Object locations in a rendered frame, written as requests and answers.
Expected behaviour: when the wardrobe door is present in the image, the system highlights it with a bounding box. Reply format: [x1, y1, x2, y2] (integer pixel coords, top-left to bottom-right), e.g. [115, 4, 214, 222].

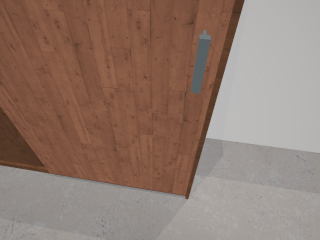
[0, 0, 235, 196]
[0, 107, 45, 167]

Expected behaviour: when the handle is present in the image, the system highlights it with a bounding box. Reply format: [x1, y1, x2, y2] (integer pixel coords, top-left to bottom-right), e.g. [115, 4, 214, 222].
[191, 30, 211, 94]

